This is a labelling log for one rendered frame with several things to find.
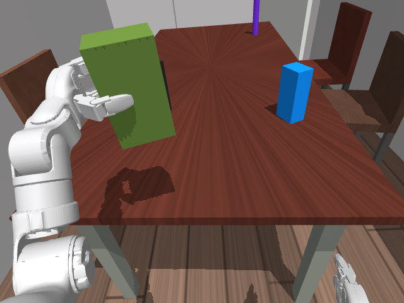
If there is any chair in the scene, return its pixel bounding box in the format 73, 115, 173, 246
300, 2, 372, 90
0, 49, 88, 127
320, 31, 404, 166

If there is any table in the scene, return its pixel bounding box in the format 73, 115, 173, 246
9, 21, 404, 303

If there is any left robot hand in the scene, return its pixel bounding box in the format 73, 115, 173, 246
45, 56, 134, 122

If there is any left robot arm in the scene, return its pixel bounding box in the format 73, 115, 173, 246
0, 97, 95, 303

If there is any right robot hand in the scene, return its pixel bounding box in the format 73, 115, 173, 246
333, 253, 369, 303

